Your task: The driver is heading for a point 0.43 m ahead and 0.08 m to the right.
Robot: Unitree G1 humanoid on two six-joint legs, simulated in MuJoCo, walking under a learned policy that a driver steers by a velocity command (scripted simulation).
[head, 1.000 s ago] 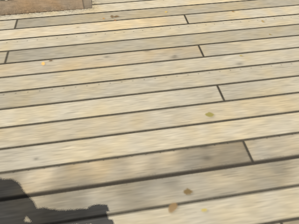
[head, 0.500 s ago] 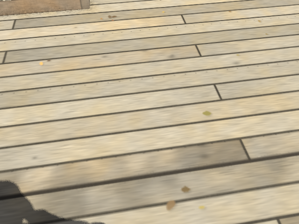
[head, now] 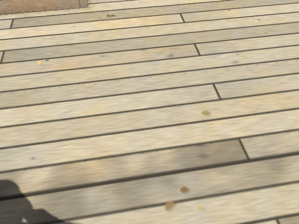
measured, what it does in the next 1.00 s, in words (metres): walks ahead: right foot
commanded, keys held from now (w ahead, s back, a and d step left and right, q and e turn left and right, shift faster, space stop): no key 0.02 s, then w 0.26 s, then w+e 0.38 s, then no key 0.34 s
